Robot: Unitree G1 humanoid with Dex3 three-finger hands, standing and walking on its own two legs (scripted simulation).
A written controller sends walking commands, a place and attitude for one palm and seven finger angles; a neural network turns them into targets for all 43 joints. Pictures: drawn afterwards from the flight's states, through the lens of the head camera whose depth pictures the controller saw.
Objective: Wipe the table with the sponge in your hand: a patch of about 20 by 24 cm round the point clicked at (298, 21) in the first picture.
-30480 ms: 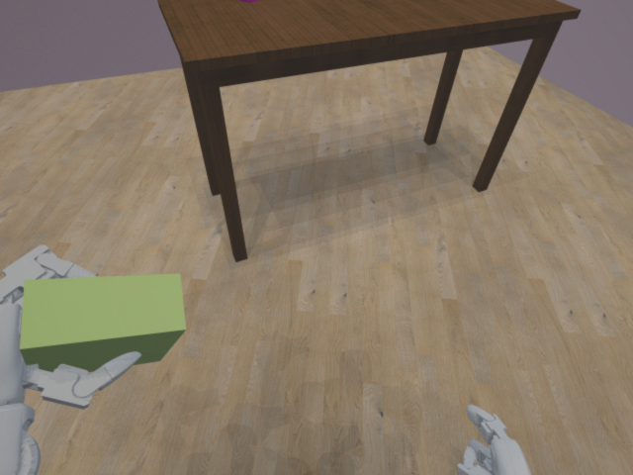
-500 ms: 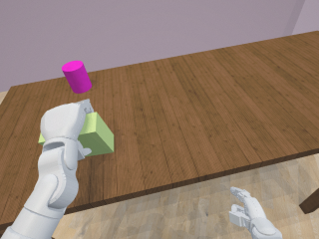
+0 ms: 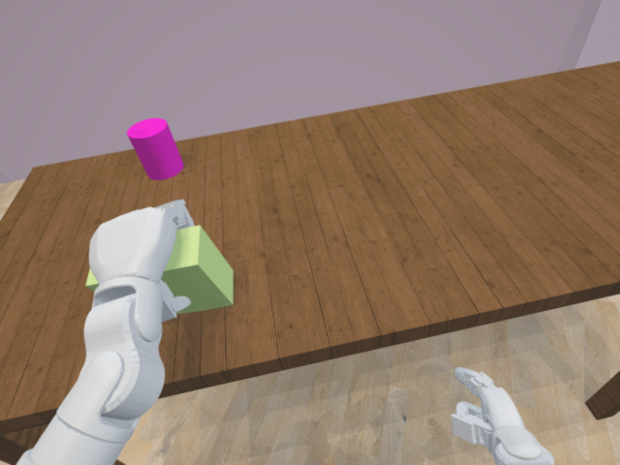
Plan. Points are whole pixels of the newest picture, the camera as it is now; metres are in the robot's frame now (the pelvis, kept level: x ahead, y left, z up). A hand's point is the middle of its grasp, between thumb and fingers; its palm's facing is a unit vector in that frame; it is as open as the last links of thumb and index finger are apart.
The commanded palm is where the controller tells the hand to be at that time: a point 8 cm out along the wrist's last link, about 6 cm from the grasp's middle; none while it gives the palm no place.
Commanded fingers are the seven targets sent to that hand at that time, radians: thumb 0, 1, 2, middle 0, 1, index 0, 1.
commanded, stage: slide across to the third lane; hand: left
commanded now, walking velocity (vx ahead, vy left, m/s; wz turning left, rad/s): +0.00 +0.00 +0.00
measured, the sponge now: (175, 283) +0.29 +0.23 +0.11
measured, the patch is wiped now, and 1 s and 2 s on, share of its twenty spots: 0.60 0.75 1.00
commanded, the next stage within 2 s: wipe forward along the third lane in 0.42 s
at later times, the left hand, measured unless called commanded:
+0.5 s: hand (215, 254) +0.30 +0.17 +0.15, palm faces +0.12 -0.12 -0.99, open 9.5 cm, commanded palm +0.27 +0.16 +0.21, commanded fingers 0.00 0.10 1.30 -1.20 -1.60 -1.20 -1.60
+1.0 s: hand (230, 234) +0.34 +0.16 +0.15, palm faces +0.07 -0.07 -1.00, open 9.5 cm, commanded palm +0.32 +0.17 +0.19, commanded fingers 0.00 0.10 1.30 -1.20 -1.60 -1.20 -1.60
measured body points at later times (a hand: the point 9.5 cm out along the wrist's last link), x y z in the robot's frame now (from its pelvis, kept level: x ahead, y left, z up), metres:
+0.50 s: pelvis -0.01 -0.02 +0.00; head -0.03 -0.07 +0.45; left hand +0.29 +0.17 +0.21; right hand +0.24 -0.21 -0.08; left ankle -0.05 +0.08 -0.74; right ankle +0.02 -0.10 -0.74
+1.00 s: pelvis -0.02 -0.04 +0.00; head -0.04 -0.09 +0.45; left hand +0.33 +0.16 +0.20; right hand +0.20 -0.26 -0.10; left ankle -0.05 +0.08 -0.74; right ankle +0.02 -0.10 -0.74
